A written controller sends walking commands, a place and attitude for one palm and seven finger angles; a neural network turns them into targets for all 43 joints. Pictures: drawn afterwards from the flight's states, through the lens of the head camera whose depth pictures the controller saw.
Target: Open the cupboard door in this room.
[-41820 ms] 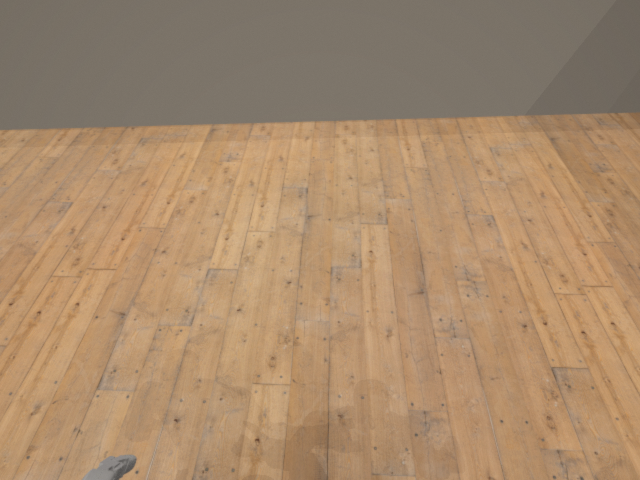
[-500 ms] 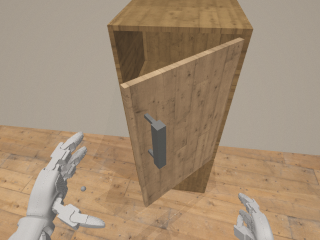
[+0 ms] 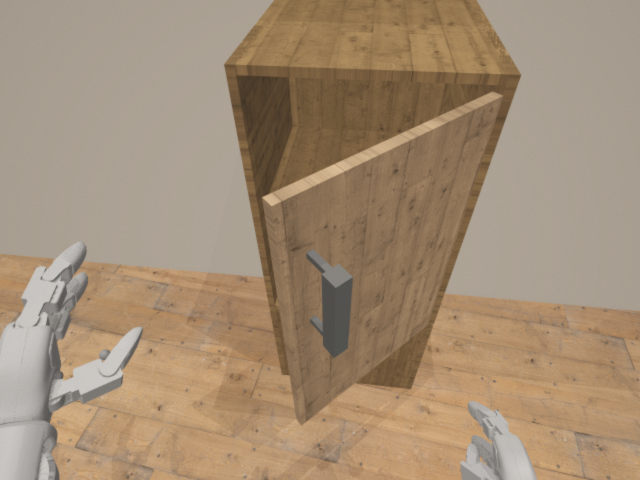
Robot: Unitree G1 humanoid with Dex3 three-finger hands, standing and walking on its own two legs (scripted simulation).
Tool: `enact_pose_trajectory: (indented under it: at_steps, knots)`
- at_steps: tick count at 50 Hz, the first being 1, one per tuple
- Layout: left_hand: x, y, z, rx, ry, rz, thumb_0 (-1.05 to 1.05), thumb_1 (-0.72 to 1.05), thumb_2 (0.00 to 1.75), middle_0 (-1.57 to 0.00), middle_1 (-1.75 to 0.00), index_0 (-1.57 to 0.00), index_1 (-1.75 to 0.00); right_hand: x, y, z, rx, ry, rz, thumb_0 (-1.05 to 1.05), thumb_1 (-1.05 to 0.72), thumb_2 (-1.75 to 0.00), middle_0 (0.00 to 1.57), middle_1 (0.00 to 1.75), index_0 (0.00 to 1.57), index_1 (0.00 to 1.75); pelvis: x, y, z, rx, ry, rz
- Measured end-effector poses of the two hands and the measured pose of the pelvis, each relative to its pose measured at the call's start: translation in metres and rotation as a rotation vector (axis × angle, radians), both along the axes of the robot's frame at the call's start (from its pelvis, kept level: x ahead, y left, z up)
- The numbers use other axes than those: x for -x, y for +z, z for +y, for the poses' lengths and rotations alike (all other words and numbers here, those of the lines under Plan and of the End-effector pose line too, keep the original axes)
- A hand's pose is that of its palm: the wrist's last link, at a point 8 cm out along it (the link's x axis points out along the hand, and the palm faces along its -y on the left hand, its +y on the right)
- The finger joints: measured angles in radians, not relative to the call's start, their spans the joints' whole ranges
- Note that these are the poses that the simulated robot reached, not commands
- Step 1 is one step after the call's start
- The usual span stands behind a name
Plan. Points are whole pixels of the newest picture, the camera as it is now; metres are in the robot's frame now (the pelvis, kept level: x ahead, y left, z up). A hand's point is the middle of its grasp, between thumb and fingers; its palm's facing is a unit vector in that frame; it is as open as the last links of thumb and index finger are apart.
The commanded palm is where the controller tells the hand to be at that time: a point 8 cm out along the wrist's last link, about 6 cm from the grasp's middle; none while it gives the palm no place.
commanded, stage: draw the hand back to the body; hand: left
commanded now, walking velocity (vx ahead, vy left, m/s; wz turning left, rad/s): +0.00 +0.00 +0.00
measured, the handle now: (325, 304) +0.32 +0.04 +0.06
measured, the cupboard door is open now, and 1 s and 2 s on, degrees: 45 45 45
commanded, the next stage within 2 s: step back with the hand held close in 0.50 s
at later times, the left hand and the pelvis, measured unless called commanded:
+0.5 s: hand (100, 346) +0.19 +0.24 +0.15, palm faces +0.42 -0.82 -0.38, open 7.4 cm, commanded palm +0.14 +0.28 +0.17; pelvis +0.00 -0.02 +0.00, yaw +0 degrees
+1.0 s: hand (98, 361) +0.18 +0.24 +0.14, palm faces +0.29 -0.82 -0.50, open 7.4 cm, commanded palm +0.12 +0.29 +0.17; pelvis -0.03 -0.01 +0.00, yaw -2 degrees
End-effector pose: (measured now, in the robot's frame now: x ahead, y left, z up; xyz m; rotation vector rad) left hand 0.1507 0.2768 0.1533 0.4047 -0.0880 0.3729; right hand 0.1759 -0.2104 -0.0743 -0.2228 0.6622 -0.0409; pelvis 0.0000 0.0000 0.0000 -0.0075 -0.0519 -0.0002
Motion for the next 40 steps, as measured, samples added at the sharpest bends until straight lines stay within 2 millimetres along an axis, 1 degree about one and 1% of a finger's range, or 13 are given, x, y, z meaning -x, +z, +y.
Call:
enact_pose_trajectory:
  at_steps: [9, 12, 15, 20, 28, 32, 37, 40]
  knots:
    - [-0.003, 0.016, 0.019, -0.051, 0.07, -0.041, 0.01, 0.7, 0.82, -0.2, -0.3, -0.2, -0.3, -0.006, 0.001, -0.009, 0.009, -0.012, 0.007, 0.01, -0.9, -0.9, 0.2, 0.3, 0.2, 0.3, -0.004, 0.001, -0.002, 0.0, -0.001, -0.001]
    - [-0.003, 0.016, 0.019, -0.044, 0.079, -0.038, 0.01, 0.78, 0.85, -0.2, -0.3, -0.2, -0.3, -0.005, 0.0, -0.012, 0.006, -0.015, 0.013, 0.01, -0.9, -0.9, 0.2, 0.3, 0.2, 0.3, -0.004, 0.002, -0.004, -0.001, -0.002, 0.001]
    - [-0.004, 0.009, 0.014, -0.023, 0.074, -0.016, 0.01, 0.83, 0.87, -0.2, -0.3, -0.2, -0.3, -0.004, -0.001, -0.016, 0.005, -0.017, 0.022, 0.01, -0.9, -0.9, 0.2, 0.3, 0.2, 0.3, -0.004, 0.002, -0.006, -0.002, -0.002, 0.003]
    - [-0.003, 0.003, 0.005, -0.006, 0.061, 0.006, 0.01, 0.87, 0.89, -0.21, -0.3, -0.21, -0.3, -0.001, -0.002, -0.022, 0.009, -0.024, 0.031, 0.01, -0.9, -0.9, 0.2, 0.3, 0.2, 0.3, -0.004, 0.002, -0.011, -0.002, 0.0, 0.0]
    - [0.0, 0.014, -0.002, -0.035, 0.061, -0.024, 0.01, 0.89, 0.9, -0.21, -0.3, -0.21, -0.3, 0.0, -0.003, -0.029, -0.002, -0.032, 0.02, 0.01, -0.9, -0.9, 0.2, 0.3, 0.2, 0.3, -0.003, 0.002, -0.019, -0.003, 0.002, -0.009]
    - [0.001, 0.013, -0.004, -0.034, 0.067, -0.017, 0.01, 0.89, 0.9, -0.21, -0.3, -0.21, -0.3, 0.0, -0.005, -0.032, -0.009, -0.035, 0.025, 0.01, -0.9, -0.9, 0.2, 0.3, 0.2, 0.3, -0.002, 0.002, -0.023, -0.004, 0.002, -0.01]
    - [-0.001, 0.021, -0.003, -0.097, 0.049, -0.026, 0.01, 0.89, 0.9, -0.21, -0.3, -0.21, -0.3, 0.002, -0.005, -0.038, 0.001, -0.049, 0.048, 0.01, -0.9, -0.9, 0.2, 0.3, 0.2, 0.3, 0.003, 0.002, -0.025, 0.01, 0.002, 0.018]
    - [-0.003, 0.018, -0.005, -0.111, 0.024, 0.001, 0.01, 0.89, 0.9, -0.21, -0.3, -0.21, -0.3, 0.007, -0.005, -0.043, 0.012, -0.074, 0.062, 0.01, -0.9, -0.9, 0.2, 0.3, 0.2, 0.3, 0.007, 0.001, -0.023, 0.012, -0.007, 0.036]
